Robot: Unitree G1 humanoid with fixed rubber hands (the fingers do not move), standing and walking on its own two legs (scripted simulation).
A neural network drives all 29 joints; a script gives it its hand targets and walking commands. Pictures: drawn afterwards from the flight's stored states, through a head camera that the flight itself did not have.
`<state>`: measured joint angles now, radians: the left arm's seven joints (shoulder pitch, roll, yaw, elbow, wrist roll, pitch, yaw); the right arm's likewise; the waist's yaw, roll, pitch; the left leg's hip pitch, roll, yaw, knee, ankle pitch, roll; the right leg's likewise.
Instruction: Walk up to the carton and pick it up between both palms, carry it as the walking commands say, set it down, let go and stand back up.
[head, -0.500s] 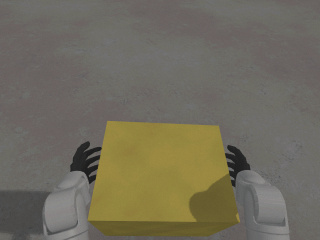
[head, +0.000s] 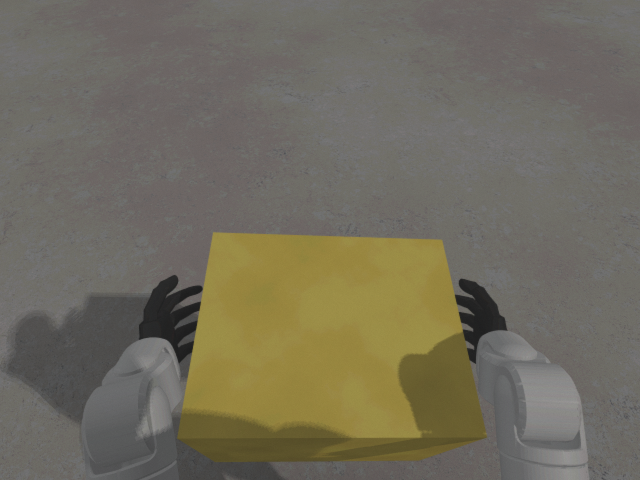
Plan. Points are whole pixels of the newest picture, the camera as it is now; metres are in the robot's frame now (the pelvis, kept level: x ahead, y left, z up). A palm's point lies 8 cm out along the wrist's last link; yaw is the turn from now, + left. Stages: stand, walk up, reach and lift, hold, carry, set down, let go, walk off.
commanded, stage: carry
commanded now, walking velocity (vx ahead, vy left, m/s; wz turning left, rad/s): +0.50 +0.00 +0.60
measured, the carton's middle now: (324, 355) +0.28 +0.00 +0.00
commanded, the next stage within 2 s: none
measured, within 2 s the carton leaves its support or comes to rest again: neither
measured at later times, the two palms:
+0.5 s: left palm (144, 181) +0.56 +0.28 +0.07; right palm (358, 143) +0.63 -0.07 +0.07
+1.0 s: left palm (86, 102) +0.79 +0.46 +0.08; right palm (248, 63) +0.98 +0.16 +0.05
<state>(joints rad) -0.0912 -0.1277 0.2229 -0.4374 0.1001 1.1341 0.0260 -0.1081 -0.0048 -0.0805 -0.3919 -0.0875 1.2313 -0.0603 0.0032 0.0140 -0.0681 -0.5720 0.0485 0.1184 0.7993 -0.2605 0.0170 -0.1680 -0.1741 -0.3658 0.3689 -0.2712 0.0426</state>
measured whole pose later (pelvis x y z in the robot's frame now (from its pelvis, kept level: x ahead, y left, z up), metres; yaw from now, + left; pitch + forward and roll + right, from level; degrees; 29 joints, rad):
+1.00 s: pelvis +0.67 +0.17 -0.02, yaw +33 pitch +4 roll +3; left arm -0.13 -0.13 0.22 -0.42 0.10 1.16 0.03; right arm -0.11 0.03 -0.11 -0.37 -0.10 1.23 -0.08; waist 0.02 -0.02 -0.08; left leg -0.56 0.06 0.23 0.64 -0.13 0.01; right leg 0.07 -0.26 -0.44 0.36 -0.42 0.16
